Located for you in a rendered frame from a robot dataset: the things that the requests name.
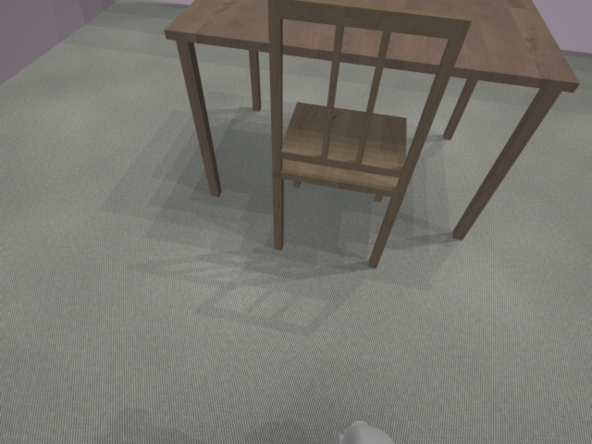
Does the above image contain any chair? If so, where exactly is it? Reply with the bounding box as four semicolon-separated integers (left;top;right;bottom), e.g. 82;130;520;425
268;0;472;268

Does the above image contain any robot right thigh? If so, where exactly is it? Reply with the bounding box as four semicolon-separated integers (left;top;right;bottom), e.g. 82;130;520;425
337;425;395;444

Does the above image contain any table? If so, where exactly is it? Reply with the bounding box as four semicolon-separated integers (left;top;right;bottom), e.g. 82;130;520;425
164;0;580;241

